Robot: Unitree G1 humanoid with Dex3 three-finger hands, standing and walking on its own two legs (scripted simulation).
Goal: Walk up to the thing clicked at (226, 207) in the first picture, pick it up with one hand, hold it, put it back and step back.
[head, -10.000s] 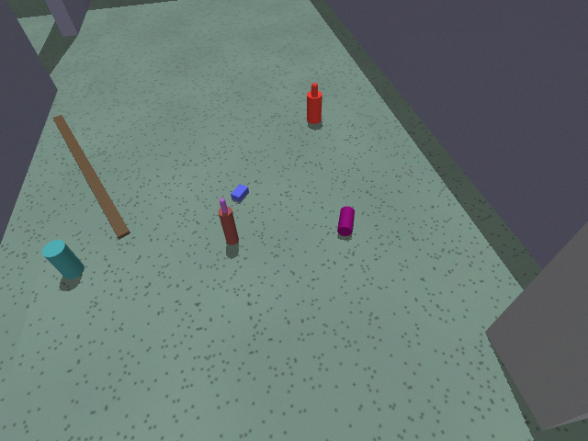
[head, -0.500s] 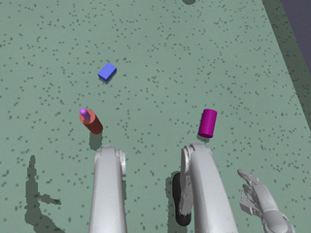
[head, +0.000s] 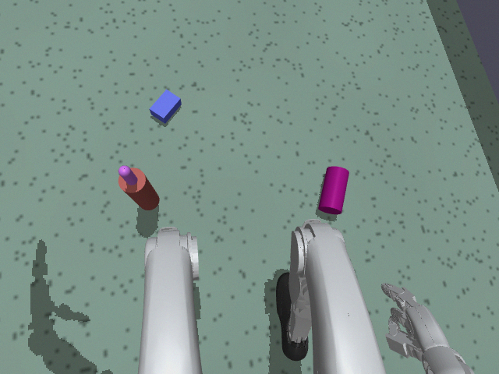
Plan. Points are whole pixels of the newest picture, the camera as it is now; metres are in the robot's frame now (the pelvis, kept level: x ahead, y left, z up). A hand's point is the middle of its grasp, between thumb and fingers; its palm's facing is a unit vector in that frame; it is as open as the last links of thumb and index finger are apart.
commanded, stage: go down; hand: left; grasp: from the side
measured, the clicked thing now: (138, 187) +0.43 +0.23 -0.29
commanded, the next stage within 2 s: none
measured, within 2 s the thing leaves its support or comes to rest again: neither
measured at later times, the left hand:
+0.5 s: hand out of the picture +0.38 +0.41 +0.00, palm faces +0.15 -0.98 -0.11, open 17.3 cm
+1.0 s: hand out of the picture +0.38 +0.41 +0.00, palm faces +0.15 -0.98 -0.10, open 17.4 cm
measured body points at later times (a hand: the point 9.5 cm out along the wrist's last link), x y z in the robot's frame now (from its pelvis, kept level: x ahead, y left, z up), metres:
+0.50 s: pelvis +0.00 +0.00 -0.01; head +0.20 +0.07 +0.38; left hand +0.37 +0.46 +0.01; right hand +0.15 -0.27 -0.12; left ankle +0.08 +0.14 -0.39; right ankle +0.10 -0.14 -0.39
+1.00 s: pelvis +0.00 +0.00 -0.02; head +0.19 +0.06 +0.38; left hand +0.37 +0.46 +0.01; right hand +0.14 -0.28 -0.12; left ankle +0.08 +0.14 -0.39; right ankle +0.10 -0.14 -0.39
